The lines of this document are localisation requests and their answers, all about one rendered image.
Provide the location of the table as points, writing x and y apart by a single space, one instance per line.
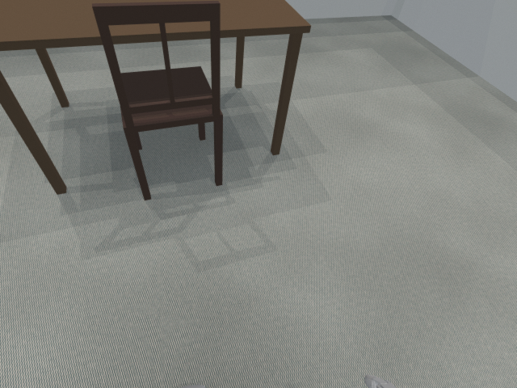
45 24

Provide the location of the chair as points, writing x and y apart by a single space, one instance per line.
160 99

